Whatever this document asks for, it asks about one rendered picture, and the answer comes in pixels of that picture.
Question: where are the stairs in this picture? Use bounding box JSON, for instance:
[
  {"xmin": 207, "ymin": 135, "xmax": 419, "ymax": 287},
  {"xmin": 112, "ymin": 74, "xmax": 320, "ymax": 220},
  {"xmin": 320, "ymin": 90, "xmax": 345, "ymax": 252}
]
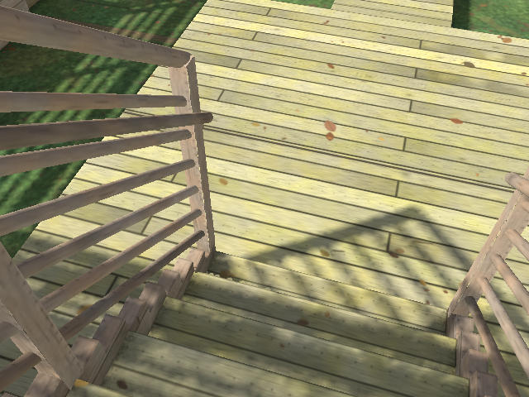
[{"xmin": 66, "ymin": 251, "xmax": 469, "ymax": 397}]

